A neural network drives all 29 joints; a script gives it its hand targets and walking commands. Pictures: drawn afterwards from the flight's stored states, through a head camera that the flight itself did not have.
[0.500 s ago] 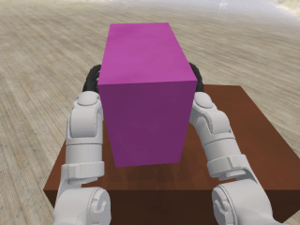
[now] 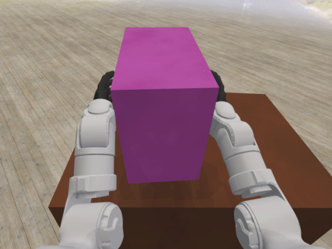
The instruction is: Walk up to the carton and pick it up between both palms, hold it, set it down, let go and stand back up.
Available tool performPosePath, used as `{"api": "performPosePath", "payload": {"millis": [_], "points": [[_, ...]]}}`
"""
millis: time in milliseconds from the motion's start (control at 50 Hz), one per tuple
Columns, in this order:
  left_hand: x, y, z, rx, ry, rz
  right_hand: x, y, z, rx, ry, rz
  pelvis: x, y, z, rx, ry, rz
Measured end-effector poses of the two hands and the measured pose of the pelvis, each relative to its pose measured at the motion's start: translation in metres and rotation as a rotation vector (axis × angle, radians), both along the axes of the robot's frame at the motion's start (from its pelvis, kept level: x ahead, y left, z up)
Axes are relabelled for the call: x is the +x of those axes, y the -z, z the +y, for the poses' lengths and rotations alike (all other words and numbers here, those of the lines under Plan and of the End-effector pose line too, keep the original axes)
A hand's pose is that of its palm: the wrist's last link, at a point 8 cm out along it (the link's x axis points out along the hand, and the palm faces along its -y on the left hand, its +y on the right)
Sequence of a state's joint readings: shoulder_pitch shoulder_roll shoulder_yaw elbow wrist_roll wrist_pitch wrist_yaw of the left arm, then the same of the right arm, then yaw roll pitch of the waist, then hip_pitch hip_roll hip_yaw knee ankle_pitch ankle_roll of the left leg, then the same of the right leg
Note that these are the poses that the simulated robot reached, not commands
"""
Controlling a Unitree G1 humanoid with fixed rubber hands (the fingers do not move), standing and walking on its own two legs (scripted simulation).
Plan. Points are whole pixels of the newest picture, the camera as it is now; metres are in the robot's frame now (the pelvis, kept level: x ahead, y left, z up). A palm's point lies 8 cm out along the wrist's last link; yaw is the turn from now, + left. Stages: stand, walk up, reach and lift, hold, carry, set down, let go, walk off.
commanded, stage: set down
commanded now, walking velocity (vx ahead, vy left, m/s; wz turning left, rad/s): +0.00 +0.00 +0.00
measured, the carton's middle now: (160, 99) +0.40 +0.00 +0.21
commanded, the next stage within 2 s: none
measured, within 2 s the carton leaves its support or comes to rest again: neither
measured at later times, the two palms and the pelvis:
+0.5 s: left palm (108, 114) +0.39 +0.13 +0.17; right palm (210, 123) +0.37 -0.13 +0.17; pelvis +0.01 +0.01 +0.00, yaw -1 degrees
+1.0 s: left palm (112, 112) +0.43 +0.12 +0.15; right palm (208, 125) +0.38 -0.13 +0.15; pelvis +0.03 +0.03 +0.00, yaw -2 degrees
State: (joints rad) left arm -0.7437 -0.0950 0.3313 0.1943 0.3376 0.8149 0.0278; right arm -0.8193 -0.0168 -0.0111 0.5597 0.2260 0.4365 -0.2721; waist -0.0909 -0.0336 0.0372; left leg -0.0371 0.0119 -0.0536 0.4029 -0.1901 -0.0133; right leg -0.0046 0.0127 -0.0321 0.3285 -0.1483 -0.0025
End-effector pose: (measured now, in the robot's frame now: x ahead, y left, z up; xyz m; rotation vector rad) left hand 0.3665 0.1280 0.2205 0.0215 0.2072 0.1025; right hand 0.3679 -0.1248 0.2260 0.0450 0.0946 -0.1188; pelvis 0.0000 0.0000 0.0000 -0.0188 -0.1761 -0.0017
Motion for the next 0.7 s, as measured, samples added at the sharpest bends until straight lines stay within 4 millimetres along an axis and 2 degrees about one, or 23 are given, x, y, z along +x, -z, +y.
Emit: {"api": "performPosePath", "payload": {"millis": [160,260,340,520,700], "points": [[0.007,-0.011,-0.004,0.019,0.022,-0.058,0.001,-0.003,-0.005,0.026,0.026,-0.065,-0.002,0.000,0.005,0.005,0.003,-0.006],[0.014,-0.011,-0.005,0.044,0.052,-0.088,0.001,0.003,-0.005,0.045,0.049,-0.117,0.001,-0.002,0.007,0.010,0.011,-0.021],[0.019,0.004,-0.004,0.053,0.085,-0.081,0.001,0.017,-0.004,0.036,0.068,-0.126,0.003,-0.002,0.008,0.011,0.019,-0.036],[0.029,0.053,-0.001,0.037,0.125,-0.021,0.001,0.062,0.000,0.013,0.108,-0.083,0.008,-0.002,0.013,0.004,0.019,-0.030],[0.043,0.064,0.001,0.043,0.149,-0.018,0.009,0.064,0.003,0.005,0.131,-0.088,0.014,-0.003,0.023,-0.008,0.022,0.014]]}}
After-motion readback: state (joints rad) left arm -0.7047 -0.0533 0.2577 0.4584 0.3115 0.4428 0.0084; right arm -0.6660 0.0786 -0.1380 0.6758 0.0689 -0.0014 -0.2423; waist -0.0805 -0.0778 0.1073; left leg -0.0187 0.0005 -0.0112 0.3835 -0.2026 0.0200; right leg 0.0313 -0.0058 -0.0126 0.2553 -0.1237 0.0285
